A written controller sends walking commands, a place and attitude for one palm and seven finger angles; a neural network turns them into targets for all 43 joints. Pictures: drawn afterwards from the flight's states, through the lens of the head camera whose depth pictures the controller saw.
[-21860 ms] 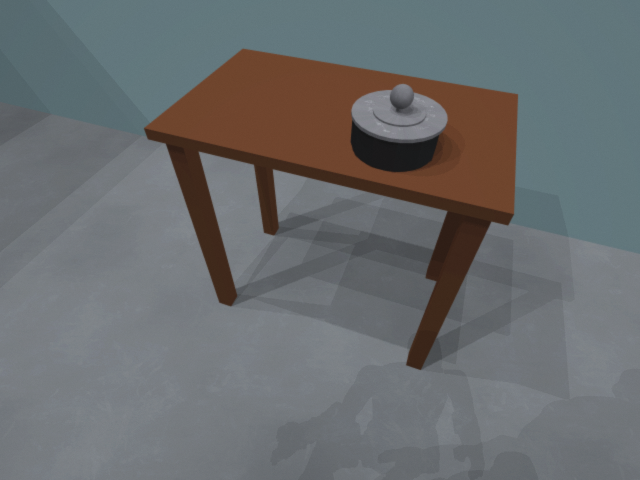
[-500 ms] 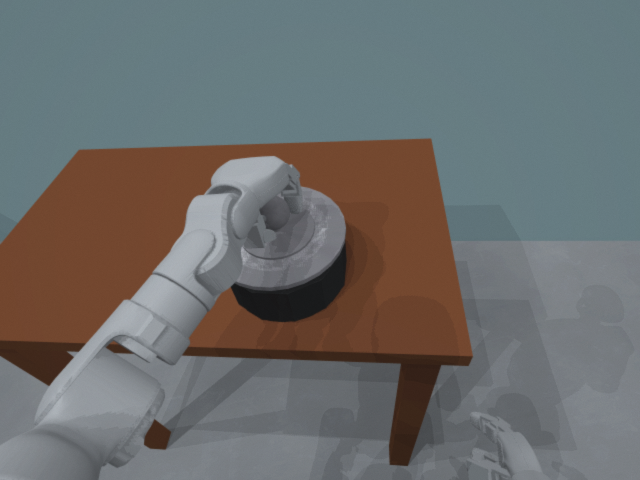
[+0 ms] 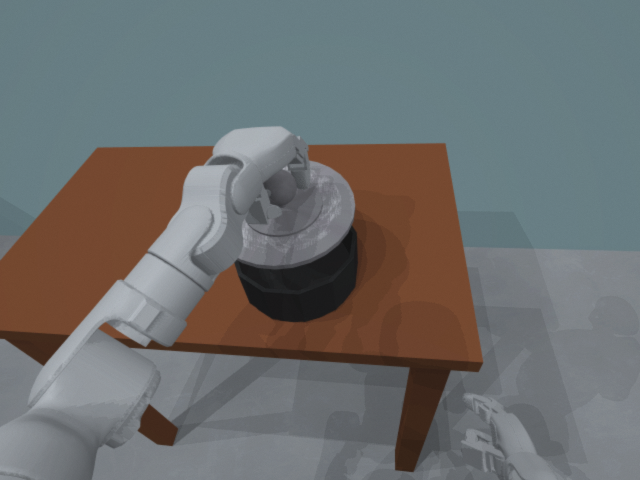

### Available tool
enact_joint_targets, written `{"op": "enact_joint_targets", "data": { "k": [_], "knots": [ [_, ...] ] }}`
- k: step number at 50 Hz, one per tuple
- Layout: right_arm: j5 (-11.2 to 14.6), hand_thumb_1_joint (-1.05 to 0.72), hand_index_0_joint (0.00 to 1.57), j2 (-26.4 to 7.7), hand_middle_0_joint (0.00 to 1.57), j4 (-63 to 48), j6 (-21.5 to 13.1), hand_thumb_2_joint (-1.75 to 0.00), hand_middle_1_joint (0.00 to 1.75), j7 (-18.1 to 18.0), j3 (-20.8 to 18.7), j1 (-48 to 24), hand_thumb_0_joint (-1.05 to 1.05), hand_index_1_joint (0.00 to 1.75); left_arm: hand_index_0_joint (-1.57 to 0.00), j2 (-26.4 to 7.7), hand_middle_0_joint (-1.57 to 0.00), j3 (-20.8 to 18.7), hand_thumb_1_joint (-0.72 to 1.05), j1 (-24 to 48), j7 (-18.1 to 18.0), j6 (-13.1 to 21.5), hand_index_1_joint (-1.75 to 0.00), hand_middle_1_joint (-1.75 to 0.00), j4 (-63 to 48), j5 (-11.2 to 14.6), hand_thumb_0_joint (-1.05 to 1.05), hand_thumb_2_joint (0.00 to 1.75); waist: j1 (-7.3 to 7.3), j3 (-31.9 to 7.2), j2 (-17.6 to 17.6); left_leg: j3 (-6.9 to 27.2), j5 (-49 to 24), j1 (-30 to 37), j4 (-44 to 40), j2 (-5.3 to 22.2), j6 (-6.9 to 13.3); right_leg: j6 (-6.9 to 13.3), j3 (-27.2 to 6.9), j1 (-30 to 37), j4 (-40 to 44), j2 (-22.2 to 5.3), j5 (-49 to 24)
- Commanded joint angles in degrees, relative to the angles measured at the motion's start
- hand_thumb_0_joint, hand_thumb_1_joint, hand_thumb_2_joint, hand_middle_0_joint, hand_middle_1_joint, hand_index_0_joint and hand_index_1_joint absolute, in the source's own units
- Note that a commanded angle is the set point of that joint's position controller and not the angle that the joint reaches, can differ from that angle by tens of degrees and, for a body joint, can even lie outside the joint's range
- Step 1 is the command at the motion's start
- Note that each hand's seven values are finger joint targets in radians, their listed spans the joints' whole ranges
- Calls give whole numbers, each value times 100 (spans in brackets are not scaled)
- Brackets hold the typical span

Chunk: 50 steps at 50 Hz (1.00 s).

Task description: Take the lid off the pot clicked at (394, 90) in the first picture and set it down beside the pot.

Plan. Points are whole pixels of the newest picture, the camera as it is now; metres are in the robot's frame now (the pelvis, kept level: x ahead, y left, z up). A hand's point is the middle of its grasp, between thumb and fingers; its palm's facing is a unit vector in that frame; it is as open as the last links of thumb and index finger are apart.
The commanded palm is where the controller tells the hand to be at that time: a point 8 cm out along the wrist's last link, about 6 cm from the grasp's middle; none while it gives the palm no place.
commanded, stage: lift the lid straight up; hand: left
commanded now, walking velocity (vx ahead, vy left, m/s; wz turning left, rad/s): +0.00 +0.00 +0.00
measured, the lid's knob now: (278, 187) +0.43 +0.08 +0.16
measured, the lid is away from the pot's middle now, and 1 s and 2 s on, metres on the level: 0.01 0.02 0.10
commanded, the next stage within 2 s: move the lid sideways beside the pot in 1.20 s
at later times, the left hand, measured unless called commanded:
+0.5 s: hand (263, 167) +0.40 +0.08 +0.21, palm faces -0.13 -0.04 -0.99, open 7.8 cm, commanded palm +0.38 +0.09 +0.29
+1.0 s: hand (258, 129) +0.41 +0.08 +0.26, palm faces -0.07 -0.05 -1.00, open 7.8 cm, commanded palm +0.38 +0.10 +0.33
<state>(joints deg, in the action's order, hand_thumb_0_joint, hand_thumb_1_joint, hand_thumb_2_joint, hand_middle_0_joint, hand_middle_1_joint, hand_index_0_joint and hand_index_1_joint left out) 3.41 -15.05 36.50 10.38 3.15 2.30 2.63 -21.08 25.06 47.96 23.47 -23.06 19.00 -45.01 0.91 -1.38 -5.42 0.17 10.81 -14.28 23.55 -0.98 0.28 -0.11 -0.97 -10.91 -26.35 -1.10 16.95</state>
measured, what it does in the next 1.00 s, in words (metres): stands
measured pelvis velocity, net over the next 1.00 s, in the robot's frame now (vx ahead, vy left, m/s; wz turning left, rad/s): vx -0.01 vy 0.00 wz -0.01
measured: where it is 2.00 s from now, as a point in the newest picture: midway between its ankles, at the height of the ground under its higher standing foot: outside the picture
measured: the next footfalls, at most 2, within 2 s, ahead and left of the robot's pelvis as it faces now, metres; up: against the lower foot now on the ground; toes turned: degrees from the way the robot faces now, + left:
none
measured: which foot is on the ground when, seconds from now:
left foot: down 0.00-1.00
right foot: down 0.00-1.00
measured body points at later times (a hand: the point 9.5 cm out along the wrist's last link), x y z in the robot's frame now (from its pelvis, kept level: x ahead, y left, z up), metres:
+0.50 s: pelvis -0.01 +0.00 +0.00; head -0.01 -0.04 +0.45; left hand +0.40 +0.08 +0.27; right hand +0.19 -0.21 -0.11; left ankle +0.02 +0.12 -0.74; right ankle -0.04 -0.12 -0.74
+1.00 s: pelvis -0.01 +0.00 +0.00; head -0.01 -0.04 +0.45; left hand +0.41 +0.08 +0.31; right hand +0.19 -0.21 -0.11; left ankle +0.02 +0.12 -0.74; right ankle -0.04 -0.12 -0.74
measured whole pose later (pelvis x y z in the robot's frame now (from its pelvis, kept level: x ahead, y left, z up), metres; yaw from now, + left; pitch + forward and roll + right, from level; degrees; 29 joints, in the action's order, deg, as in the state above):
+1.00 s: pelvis -0.01 +0.00 +0.00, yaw +0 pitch +1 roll +1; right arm 3.5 -15.7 36.4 9.2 3.2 2.7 3.9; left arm -24.2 22.0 58.1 27.6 -20.7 18.4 -44.2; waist 1.4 -2.0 -5.9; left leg -0.2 9.2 -13.9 21.7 -0.9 0.5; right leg -0.3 -1.4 -10.8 -24.7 -1.1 15.3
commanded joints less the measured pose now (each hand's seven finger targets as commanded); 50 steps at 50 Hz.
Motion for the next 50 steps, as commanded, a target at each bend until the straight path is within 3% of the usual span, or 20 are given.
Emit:
{"op": "enact_joint_targets", "data": {
  "k": [1,2,4,9,10,13,15,22,25,28,31,33,34,38,40,42,43,46,48,50],
  "knots": [
    [41,-90,20,-455,20,-888,-283,-90,30,33,-150,-886,0,30,-93,-941,-109,-916,51,3284,-264,46,-95,-100,-1285,-235,0,116,-22,-2343,769,-116,-1900,1278,71,-289,299,190,205,494,126,330,-2826],
    [58,-90,20,-461,20,-939,-284,-90,30,63,-183,-879,0,30,-93,-807,-109,-820,51,3237,-230,60,-95,-100,-1306,-182,0,116,-70,-2312,814,-114,-1907,1295,91,-278,298,201,234,436,141,329,-2781],
    [32,-90,20,-501,20,-884,-265,-90,30,34,-152,-835,0,30,-93,-1184,-109,-1150,51,3193,-232,42,-95,-100,-1118,-237,0,116,18,-2281,967,-134,-1779,1179,38,-272,309,184,205,535,171,326,-2750],
    [37,-90,20,-458,20,-917,-294,-90,30,36,-142,-885,0,30,-93,-1128,-109,-1079,51,3352,-212,99,-95,-100,-1231,-224,0,116,29,-2304,918,-141,-1733,1210,8,-270,312,187,193,536,190,319,-2649],
    [21,-90,20,-490,20,-894,-288,-90,30,26,-145,-857,0,30,-93,-1394,-109,-1330,51,3311,-225,99,-95,-100,-1202,-240,0,116,80,-2299,932,-156,-1701,1156,-10,-266,310,183,185,588,206,306,-2667],
    [51,-90,20,-438,20,-972,-305,-90,30,41,-128,-933,0,30,-93,-1057,-109,-1000,51,3436,-178,162,-95,-100,-1317,-187,0,116,32,-2290,877,-148,-1661,1175,-32,-261,293,190,209,533,205,313,-2527],
    [40,-90,20,-478,20,-935,-295,-90,30,34,-140,-899,0,30,-93,-1282,-109,-1217,51,3369,-191,142,-95,-100,-1247,-212,0,116,79,-2256,894,-152,-1639,1169,-50,-250,298,192,195,531,233,315,-2500],
    [67,-90,20,-490,20,-968,-355,-90,30,25,-155,-914,0,30,-93,-1289,-109,-1165,51,3797,-160,218,-95,-100,-1421,-130,0,116,24,-2354,852,-149,-1518,1217,-81,-253,297,196,197,511,274,296,-2349],
    [70,-90,20,-484,20,-874,-349,-90,30,10,-117,-878,0,30,-93,-1139,-109,-1038,51,3801,-145,173,-95,-100,-972,-176,0,116,0,-2059,963,-152,-1362,1117,-145,-229,275,192,239,337,322,324,-2152],
    [61,-90,20,-464,20,-945,-428,-90,30,9,-123,-899,0,30,-93,-1368,-109,-1175,51,4248,-168,277,-95,-100,-1359,-177,0,116,49,-2425,737,-106,-1375,1253,-150,-248,284,214,195,481,307,322,-2120],
    [53,-90,20,-502,20,-865,-394,-90,30,-18,-97,-868,0,30,-93,-1435,-109,-1280,51,4068,-139,218,-95,-100,-760,-202,0,116,71,-2157,990,-149,-1257,1027,-183,-241,285,191,202,445,345,295,-2091],
    [63,-90,20,-485,20,-918,-416,-90,30,-9,-110,-854,0,30,-93,-1395,-109,-1217,51,4297,-117,284,-95,-100,-1030,-200,0,116,49,-2404,875,-141,-1391,1145,-179,-246,286,199,189,544,331,294,-2209],
    [67,-90,20,-465,20,-928,-418,-90,30,-10,-112,-901,0,30,-93,-1262,-109,-1122,51,4197,-100,269,-95,-100,-878,-201,0,116,45,-2295,918,-152,-1382,1141,-144,-241,295,201,196,474,322,292,-2183],
    [71,-90,20,-493,20,-952,-416,-90,30,13,-118,-866,0,30,-93,-1367,-109,-1202,51,4340,-39,258,-95,-100,-1036,-195,0,116,52,-2399,895,-141,-1550,1167,-131,-253,297,205,188,555,326,291,-2406],
    [62,-90,20,-510,20,-899,-396,-90,30,-3,-118,-841,0,30,-93,-1409,-109,-1261,51,4260,-11,209,-95,-100,-805,-208,0,116,54,-2218,1013,-166,-1495,1103,-132,-243,310,189,202,488,349,279,-2398],
    [78,-90,20,-524,20,-968,-410,-90,30,10,-141,-873,0,30,-93,-1323,-109,-1184,51,4399,27,244,-95,-100,-1064,-121,0,116,27,-2401,881,-151,-1639,1193,-96,-258,315,208,216,554,308,271,-2525],
    [72,-90,20,-488,20,-1004,-443,-90,30,14,-125,-876,0,30,-93,-1447,-109,-1251,51,4487,36,262,-95,-100,-1221,-177,0,116,76,-2570,898,-139,-1692,1246,-99,-266,321,199,173,655,306,284,-2562],
    [45,-90,20,-537,20,-925,-431,-90,30,-3,-116,-834,0,30,-93,-1756,-109,-1548,51,4408,50,210,-95,-100,-948,-204,0,116,132,-2403,1006,-155,-1658,1104,-118,-254,328,193,171,657,315,263,-2603],
    [52,-90,20,-498,20,-1016,-450,-90,30,23,-126,-887,0,30,-93,-1706,-109,-1496,51,4410,96,259,-95,-100,-1259,-170,0,116,138,-2567,910,-168,-1834,1185,-78,-266,335,195,146,744,295,250,-2770],
    [67,-90,20,-518,20,-962,-395,-90,30,27,-114,-881,0,30,-93,-1482,-109,-1336,51,4236,152,185,-95,-100,-962,-149,0,116,105,-2238,1044,-197,-1694,1079,-106,-247,320,178,205,561,334,252,-2640]
  ]
}}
